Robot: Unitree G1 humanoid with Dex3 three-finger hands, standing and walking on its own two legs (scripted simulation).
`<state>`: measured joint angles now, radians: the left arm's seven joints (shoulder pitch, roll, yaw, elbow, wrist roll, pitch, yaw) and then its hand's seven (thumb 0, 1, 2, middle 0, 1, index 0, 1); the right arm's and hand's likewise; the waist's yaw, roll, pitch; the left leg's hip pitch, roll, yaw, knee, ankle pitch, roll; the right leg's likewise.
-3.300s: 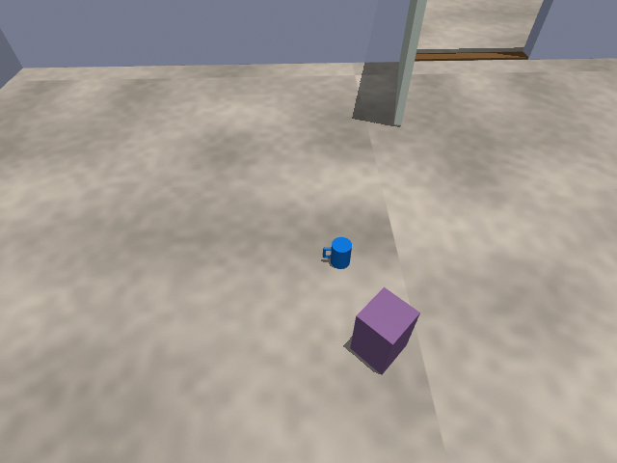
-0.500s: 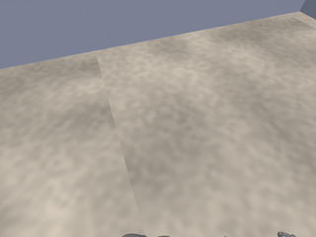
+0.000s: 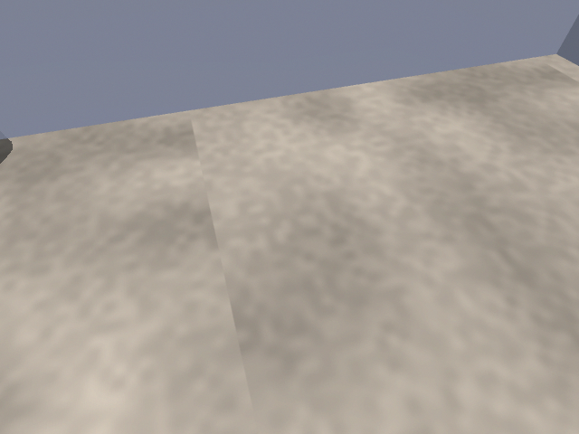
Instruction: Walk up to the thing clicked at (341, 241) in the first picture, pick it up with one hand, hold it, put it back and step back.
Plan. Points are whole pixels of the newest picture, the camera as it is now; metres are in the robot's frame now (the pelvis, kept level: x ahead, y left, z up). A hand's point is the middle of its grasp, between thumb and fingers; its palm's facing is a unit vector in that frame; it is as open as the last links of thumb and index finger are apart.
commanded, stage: walk up
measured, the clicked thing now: out of the picture +0.27 -0.99 -0.71
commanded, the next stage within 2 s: stand in 0.18 s
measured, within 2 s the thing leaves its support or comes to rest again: neither
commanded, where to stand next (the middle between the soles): +0.08 -0.02 m, yaw -2 degrees
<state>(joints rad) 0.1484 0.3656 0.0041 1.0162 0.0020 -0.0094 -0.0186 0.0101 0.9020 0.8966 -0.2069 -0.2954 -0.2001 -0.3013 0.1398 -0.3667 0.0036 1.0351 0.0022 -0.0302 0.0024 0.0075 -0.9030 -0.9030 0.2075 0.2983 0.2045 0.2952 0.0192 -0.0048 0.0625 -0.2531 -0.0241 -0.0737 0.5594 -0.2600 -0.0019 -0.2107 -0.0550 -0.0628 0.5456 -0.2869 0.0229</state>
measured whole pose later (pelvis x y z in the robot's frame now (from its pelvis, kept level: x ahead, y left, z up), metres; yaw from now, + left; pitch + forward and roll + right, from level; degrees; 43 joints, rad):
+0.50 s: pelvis +0.00 -0.01 +0.01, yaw -1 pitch -3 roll +0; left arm 0.08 0.37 0.00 1.16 0.01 -0.01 -0.01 0.01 0.90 0.90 -0.21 -0.30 -0.20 -0.30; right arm 0.06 -0.35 0.00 1.15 0.00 -0.01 0.01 0.01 -0.90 -0.90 0.21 0.30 0.20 0.30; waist 0.01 0.00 0.06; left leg -0.14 0.00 -0.06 0.35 -0.16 -0.02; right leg -0.11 -0.03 -0.06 0.35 -0.19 0.01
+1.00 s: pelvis +0.01 -0.02 +0.02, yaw -1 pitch -2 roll +0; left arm 0.09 0.35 0.00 1.15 0.00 -0.01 -0.01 0.01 0.90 0.90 -0.21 -0.30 -0.20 -0.30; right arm 0.09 -0.35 0.00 1.17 0.00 0.00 0.00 0.01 -0.90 -0.90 0.21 0.30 0.20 0.29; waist 0.00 0.01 0.05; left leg -0.14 0.02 -0.06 0.33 -0.16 -0.04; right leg -0.11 -0.01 -0.06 0.34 -0.19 0.00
